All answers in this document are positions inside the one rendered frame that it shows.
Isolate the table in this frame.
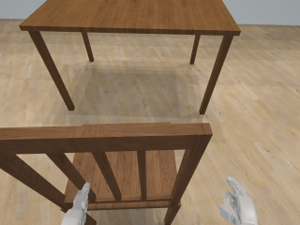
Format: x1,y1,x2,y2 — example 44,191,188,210
19,0,241,114

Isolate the robot right hand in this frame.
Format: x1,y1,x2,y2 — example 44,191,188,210
219,175,258,225

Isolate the robot left hand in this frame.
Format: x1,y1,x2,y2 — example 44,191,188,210
61,182,90,225

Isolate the chair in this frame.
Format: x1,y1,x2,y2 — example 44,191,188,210
0,122,213,225

